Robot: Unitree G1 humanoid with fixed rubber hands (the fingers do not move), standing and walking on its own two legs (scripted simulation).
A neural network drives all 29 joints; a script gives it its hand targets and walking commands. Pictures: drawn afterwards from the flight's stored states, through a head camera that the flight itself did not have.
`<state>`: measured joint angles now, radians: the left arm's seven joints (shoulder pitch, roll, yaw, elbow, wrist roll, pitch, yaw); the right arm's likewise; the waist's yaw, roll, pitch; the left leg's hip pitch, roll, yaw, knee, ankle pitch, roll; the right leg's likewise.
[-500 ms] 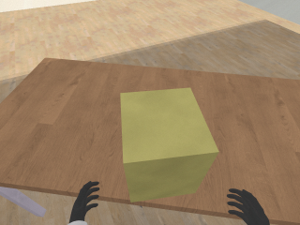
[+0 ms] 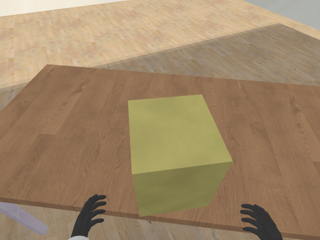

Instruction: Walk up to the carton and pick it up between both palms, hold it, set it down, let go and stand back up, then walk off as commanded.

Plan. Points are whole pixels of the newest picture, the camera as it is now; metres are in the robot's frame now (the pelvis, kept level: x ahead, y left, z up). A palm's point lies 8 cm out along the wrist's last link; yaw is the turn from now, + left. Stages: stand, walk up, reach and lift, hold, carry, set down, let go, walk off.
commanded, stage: set down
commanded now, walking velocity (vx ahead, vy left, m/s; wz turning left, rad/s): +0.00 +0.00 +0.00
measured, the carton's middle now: (170, 156) +0.35 +0.01 +0.01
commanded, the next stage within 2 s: let go in 0.34 s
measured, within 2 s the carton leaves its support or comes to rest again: neither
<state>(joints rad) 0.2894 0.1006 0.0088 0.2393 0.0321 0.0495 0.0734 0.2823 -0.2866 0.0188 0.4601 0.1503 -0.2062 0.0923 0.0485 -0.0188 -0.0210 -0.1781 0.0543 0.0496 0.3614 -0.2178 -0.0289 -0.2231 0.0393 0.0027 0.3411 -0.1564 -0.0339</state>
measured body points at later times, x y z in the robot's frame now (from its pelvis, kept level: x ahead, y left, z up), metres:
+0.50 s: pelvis -0.01 +0.00 +0.00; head -0.01 +0.01 +0.45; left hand +0.19 +0.22 -0.04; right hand +0.19 -0.23 -0.04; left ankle -0.02 +0.13 -0.75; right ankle +0.01 -0.10 -0.75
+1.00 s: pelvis -0.02 +0.00 -0.01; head -0.03 +0.01 +0.44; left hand +0.18 +0.22 -0.05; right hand +0.19 -0.22 -0.04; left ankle -0.02 +0.13 -0.75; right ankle +0.01 -0.10 -0.74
